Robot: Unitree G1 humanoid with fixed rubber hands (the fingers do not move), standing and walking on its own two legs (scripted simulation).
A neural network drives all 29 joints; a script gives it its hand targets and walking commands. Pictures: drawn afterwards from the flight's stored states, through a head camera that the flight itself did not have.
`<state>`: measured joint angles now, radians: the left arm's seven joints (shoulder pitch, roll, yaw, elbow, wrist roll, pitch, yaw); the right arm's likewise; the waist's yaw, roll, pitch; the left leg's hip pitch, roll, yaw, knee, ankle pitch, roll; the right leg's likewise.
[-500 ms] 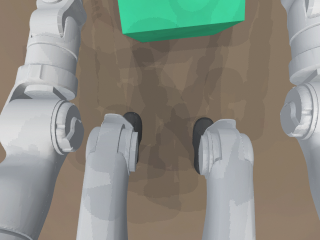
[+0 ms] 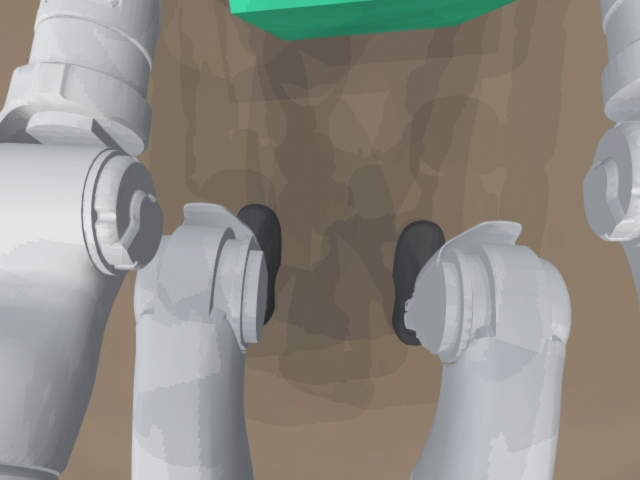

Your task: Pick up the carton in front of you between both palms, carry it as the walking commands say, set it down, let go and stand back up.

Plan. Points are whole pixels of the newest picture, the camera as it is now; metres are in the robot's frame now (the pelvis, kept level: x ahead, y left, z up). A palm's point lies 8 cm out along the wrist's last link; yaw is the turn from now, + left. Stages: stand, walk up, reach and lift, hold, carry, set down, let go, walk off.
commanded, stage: reach and lift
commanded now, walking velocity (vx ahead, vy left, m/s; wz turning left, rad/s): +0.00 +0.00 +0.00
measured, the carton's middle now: out of the picture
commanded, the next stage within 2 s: none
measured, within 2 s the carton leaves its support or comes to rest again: leaves its support in 0.56 s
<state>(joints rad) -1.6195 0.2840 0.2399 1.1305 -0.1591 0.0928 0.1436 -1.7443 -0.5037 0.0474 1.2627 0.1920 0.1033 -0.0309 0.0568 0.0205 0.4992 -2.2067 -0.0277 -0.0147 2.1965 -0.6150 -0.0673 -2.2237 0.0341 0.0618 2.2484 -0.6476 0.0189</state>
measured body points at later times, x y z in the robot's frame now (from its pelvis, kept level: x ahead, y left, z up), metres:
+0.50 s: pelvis +0.00 +0.00 +0.00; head +0.39 -0.03 +0.21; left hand +0.57 +0.14 -0.18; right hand +0.60 -0.16 -0.18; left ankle +0.11 +0.13 -0.34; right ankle +0.09 -0.12 -0.34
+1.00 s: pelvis -0.02 +0.01 +0.09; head +0.28 -0.02 +0.43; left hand +0.52 +0.13 +0.02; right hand +0.53 -0.17 +0.01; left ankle +0.11 +0.14 -0.34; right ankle +0.09 -0.13 -0.34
